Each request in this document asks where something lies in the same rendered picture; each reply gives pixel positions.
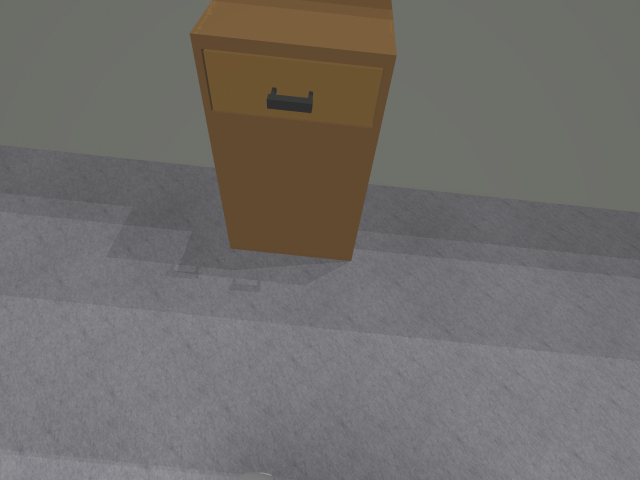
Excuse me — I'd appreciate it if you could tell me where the drawer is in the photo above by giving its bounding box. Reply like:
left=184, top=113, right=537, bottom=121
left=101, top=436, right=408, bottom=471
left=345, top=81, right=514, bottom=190
left=203, top=49, right=383, bottom=127

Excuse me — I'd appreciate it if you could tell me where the cabinet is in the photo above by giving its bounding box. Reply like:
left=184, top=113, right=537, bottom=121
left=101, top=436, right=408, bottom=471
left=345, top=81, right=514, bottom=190
left=190, top=0, right=397, bottom=261

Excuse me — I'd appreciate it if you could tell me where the handle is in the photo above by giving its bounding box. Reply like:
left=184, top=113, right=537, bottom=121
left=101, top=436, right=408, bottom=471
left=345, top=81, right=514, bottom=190
left=267, top=87, right=313, bottom=113

